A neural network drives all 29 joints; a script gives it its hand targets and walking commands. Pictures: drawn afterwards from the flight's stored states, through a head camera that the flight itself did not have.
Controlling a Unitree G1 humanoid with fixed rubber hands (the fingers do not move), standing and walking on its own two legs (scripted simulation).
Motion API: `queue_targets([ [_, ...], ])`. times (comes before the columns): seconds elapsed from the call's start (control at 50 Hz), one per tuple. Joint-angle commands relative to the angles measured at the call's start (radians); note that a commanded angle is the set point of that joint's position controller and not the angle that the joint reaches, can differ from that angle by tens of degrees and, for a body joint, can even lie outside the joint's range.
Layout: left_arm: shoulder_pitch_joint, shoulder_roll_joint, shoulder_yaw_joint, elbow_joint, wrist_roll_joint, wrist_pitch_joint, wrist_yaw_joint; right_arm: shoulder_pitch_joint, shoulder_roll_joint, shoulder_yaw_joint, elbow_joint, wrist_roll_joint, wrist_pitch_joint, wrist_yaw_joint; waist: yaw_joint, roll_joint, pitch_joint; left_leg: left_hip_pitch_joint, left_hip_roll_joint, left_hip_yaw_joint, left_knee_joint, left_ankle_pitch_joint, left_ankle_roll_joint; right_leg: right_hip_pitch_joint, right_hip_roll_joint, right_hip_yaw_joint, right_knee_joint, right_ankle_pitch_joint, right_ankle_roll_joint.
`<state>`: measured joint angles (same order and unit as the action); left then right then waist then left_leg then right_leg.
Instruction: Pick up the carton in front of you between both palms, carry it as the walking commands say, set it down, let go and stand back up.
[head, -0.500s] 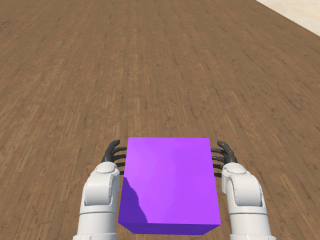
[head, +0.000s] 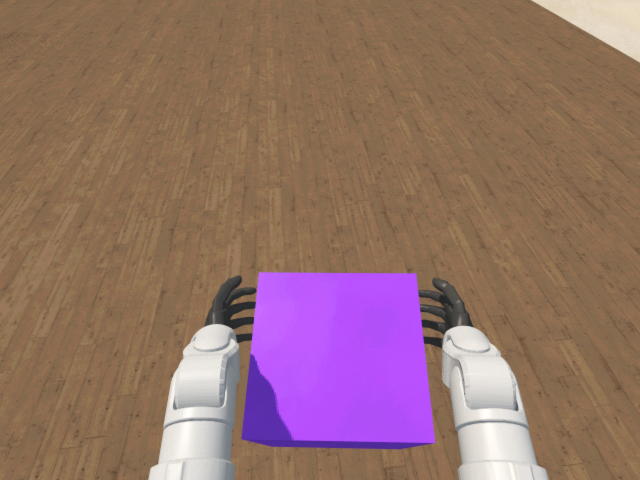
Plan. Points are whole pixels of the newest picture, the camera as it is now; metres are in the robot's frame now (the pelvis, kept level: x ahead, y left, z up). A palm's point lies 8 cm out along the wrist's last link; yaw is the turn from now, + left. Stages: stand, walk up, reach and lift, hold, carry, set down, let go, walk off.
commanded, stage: carry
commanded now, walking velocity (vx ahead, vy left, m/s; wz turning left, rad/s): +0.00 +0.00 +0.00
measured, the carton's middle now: (336, 369) +0.30 +0.00 -0.07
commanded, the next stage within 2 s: hold in 0.22 s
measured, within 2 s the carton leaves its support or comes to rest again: neither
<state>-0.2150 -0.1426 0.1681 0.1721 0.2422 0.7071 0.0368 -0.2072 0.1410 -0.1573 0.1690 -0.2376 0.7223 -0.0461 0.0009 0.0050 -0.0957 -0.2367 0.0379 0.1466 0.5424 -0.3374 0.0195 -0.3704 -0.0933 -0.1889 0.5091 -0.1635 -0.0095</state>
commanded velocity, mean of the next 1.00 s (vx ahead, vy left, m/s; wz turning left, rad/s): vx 0.00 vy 0.00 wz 0.00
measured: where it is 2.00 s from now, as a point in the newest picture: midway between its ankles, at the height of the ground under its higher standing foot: outside the picture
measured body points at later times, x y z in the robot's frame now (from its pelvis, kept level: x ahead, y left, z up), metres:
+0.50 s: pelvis -0.01 +0.00 +0.01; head -0.04 -0.02 +0.46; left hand +0.27 +0.18 +0.04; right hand +0.30 -0.13 +0.04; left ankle -0.03 +0.10 -0.73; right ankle +0.06 -0.13 -0.73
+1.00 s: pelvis -0.04 -0.05 -0.03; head +0.08 -0.04 +0.40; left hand +0.30 +0.17 -0.07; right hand +0.35 -0.12 -0.08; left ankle -0.03 +0.10 -0.73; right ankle +0.06 -0.13 -0.73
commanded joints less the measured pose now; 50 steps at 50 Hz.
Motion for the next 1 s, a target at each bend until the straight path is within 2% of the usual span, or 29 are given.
queue_targets([
  [0.0,-0.386,-0.908,-0.541,-0.035,-0.243,-0.011,-0.25,-0.43,0.902,0.545,-0.066,0.252,-0.027,0.254,0.0,-0.003,-0.238,-0.008,0.118,-0.104,-0.1,0.223,0.007,0.184,-0.091,0.106,-0.036,0.191,-0.002],
  [0.2,-0.421,-0.926,-0.556,-0.048,-0.259,-0.015,-0.252,-0.458,0.921,0.557,-0.076,0.265,-0.031,0.256,0.001,-0.001,-0.23,-0.01,0.118,-0.108,-0.113,0.203,0.013,0.183,-0.088,0.105,-0.041,0.159,0.002],
  [0.22,-0.362,-0.961,-0.52,-0.028,-0.249,-0.021,-0.262,-0.359,0.926,0.537,-0.103,0.271,-0.025,0.263,-0.015,0.109,-0.133,-0.037,-0.081,-0.271,-0.209,0.476,0.008,0.481,0.2,0.227,-0.059,0.313,-0.027],
  [0.24,-0.355,-0.916,-0.512,-0.024,-0.228,-0.04,-0.249,-0.383,0.887,0.539,-0.134,0.257,-0.04,0.255,-0.006,0.075,-0.174,0.011,-0.062,-0.279,-0.197,0.489,0.005,0.511,0.181,0.253,-0.081,0.287,-0.035],
  [0.26,-0.352,-0.921,-0.497,-0.034,-0.208,-0.045,-0.246,-0.415,0.897,0.557,-0.146,0.251,-0.038,0.258,0.017,0.05,-0.168,0.05,-0.08,-0.262,-0.193,0.482,0.001,0.48,0.182,0.254,-0.092,0.306,-0.022],
  [0.28,-0.37,-0.921,-0.493,-0.033,-0.211,-0.048,-0.245,-0.407,0.899,0.557,-0.125,0.249,-0.04,0.255,0.014,0.051,-0.156,0.009,-0.08,-0.265,-0.201,0.488,-0.004,0.525,0.18,0.258,-0.091,0.337,-0.022],
  [0.3,-0.341,-0.919,-0.475,-0.013,-0.204,-0.051,-0.236,-0.417,0.875,0.547,-0.134,0.248,-0.043,0.257,0.019,0.068,-0.152,0.069,-0.089,-0.266,-0.215,0.453,0.0,0.494,0.18,0.26,-0.088,0.338,-0.011],
  [0.32,-0.351,-0.907,-0.475,-0.005,-0.202,-0.051,-0.238,-0.415,0.881,0.545,-0.136,0.241,-0.045,0.259,0.005,0.04,-0.136,0.11,-0.09,-0.265,-0.217,0.481,-0.004,0.453,0.196,0.249,-0.098,0.321,-0.002],
  [0.34,-0.384,-0.918,-0.487,-0.006,-0.214,-0.054,-0.242,-0.424,0.892,0.552,-0.122,0.244,-0.046,0.256,0.005,0.04,-0.155,0.079,-0.091,-0.263,-0.218,0.464,-0.011,0.495,0.198,0.252,-0.101,0.303,-0.002],
  [0.42,-0.419,-0.917,-0.488,0.021,-0.218,-0.051,-0.26,-0.428,0.9,0.522,-0.087,0.22,-0.048,0.256,-0.014,0.039,-0.12,0.102,-0.094,-0.26,-0.238,0.366,-0.017,0.448,0.203,0.24,-0.124,0.208,-0.002],
  [0.52,-0.506,-0.924,-0.471,0.06,-0.217,-0.054,-0.283,-0.484,0.928,0.486,-0.015,0.202,-0.046,0.264,-0.022,0.024,-0.073,-0.001,-0.092,-0.254,-0.259,0.199,-0.008,0.49,0.197,0.239,-0.131,0.119,-0.006],
  [0.62,-0.682,-0.904,-0.329,0.24,-0.132,-0.105,-0.312,-0.67,0.974,0.372,0.176,0.154,-0.073,0.284,0.004,0.019,-0.007,-0.112,-0.089,-0.234,-0.242,-0.078,0.033,0.467,0.177,0.241,-0.107,-0.106,0.008],
  [0.68,-0.796,-0.877,-0.189,0.377,-0.053,-0.161,-0.324,-0.777,0.99,0.259,0.328,0.092,-0.117,0.292,0.017,-0.011,-0.004,-0.152,-0.101,-0.221,-0.169,-0.102,0.046,0.404,0.167,0.26,-0.088,-0.201,0.009],
  [0.72,-0.834,-0.835,-0.09,0.446,0.01,-0.195,-0.311,-0.816,0.955,0.173,0.401,0.04,-0.149,0.28,0.028,-0.014,0.004,-0.191,-0.108,-0.214,-0.118,-0.094,0.045,0.354,0.161,0.274,-0.073,-0.233,0.011],
  [0.8,-0.81,-0.735,0.078,0.534,0.12,-0.253,-0.27,-0.803,0.816,0.005,0.488,-0.064,-0.22,0.235,0.027,-0.014,0.001,-0.289,-0.128,-0.209,-0.036,-0.049,0.03,0.233,0.162,0.28,-0.013,-0.186,0.015],
  [0.86,-0.769,-0.683,0.122,0.551,0.151,-0.317,-0.252,-0.758,0.717,-0.058,0.5,-0.121,-0.301,0.209,0.005,-0.011,-0.061,-0.401,-0.146,-0.203,0.031,0.015,0.016,0.132,0.175,0.269,0.065,-0.063,0.012],
  [0.92,-0.772,-0.692,0.084,0.534,0.126,-0.412,-0.248,-0.756,0.711,-0.025,0.496,-0.117,-0.406,0.192,-0.004,-0.015,-0.184,-0.504,-0.164,-0.193,0.11,0.081,0.002,0.064,0.183,0.266,0.151,0.068,0.013],
  [0.98,-0.814,-0.745,-0.022,0.527,0.069,-0.514,-0.248,-0.812,0.769,0.083,0.489,-0.07,-0.509,0.185,0.008,-0.022,-0.364,-0.627,-0.173,-0.185,0.2,0.122,-0.015,0.024,0.19,0.269,0.256,0.159,0.013],
])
